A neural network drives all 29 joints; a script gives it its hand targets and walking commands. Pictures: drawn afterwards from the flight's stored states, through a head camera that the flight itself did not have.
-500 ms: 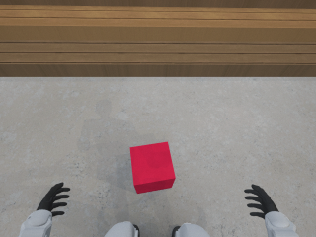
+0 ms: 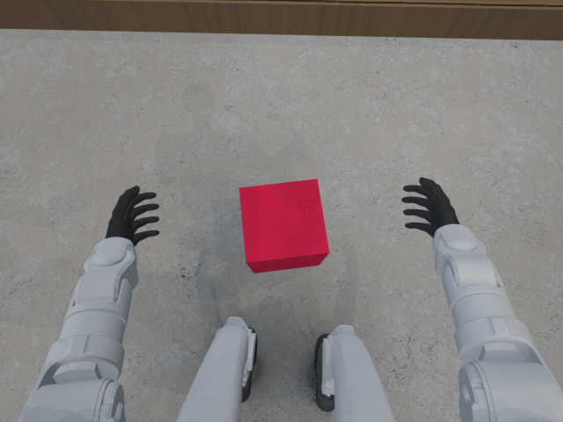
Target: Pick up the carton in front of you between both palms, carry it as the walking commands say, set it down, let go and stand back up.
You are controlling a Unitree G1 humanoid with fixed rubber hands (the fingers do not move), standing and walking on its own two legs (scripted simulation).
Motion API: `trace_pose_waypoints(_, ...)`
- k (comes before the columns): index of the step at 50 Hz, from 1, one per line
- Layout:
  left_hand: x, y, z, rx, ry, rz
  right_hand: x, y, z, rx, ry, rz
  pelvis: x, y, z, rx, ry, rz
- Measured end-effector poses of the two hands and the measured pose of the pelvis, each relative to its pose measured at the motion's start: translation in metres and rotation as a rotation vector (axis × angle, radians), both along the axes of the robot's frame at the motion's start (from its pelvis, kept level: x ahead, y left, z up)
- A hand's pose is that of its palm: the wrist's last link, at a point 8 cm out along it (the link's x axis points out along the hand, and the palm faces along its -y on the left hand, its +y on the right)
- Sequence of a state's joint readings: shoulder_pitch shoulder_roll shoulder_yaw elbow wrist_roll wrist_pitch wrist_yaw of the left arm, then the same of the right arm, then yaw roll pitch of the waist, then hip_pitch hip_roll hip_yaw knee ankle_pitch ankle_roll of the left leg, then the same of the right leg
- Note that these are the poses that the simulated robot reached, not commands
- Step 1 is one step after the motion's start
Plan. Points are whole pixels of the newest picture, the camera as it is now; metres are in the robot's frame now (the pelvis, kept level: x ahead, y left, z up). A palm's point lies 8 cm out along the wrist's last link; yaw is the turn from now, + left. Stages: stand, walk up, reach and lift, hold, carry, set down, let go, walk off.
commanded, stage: reach and lift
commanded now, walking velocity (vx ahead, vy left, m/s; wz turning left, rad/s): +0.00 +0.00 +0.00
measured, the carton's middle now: (282, 230) +0.47 +0.03 -0.56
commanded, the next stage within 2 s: none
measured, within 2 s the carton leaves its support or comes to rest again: neither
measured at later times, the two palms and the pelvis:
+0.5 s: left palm (177, 181) +0.46 +0.22 -0.16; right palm (386, 158) +0.53 -0.15 -0.16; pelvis -0.03 +0.00 -0.05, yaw +0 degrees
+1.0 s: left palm (202, 223) +0.44 +0.23 -0.39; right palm (358, 206) +0.51 -0.15 -0.40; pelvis -0.06 -0.01 -0.24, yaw +1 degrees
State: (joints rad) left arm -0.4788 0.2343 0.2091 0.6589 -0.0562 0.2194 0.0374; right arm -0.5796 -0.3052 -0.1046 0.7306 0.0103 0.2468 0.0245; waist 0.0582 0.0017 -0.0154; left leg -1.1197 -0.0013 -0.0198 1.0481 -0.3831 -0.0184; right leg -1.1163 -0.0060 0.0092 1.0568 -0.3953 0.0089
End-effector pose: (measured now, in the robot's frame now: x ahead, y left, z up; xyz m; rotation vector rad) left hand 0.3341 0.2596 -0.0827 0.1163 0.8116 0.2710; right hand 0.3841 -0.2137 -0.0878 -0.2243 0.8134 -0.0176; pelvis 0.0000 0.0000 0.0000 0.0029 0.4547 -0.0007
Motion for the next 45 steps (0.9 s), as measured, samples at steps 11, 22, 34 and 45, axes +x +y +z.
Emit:
trace_pose_waypoints(11,0.074,-0.023,-0.03,-0.052,-0.111,0.063,0.09,0.042,-0.024,0.061,-0.091,0.03,-0.036,-0.001,-0.034,0.005,0.143,-0.008)
trace_pose_waypoints(22,0.119,-0.036,-0.062,-0.079,-0.195,0.084,0.141,0.06,-0.058,0.102,-0.161,0.04,-0.031,-0.004,-0.047,0.011,0.308,-0.009)
trace_pose_waypoints(34,0.109,-0.04,-0.152,-0.066,-0.14,0.072,0.123,0.056,-0.159,0.109,-0.105,0.0,-0.022,-0.009,-0.101,0.022,0.44,-0.015)
trace_pose_waypoints(45,0.102,-0.029,-0.269,-0.065,-0.143,0.082,0.119,0.054,-0.275,0.101,-0.144,-0.003,-0.049,-0.011,-0.206,0.036,0.41,-0.014)
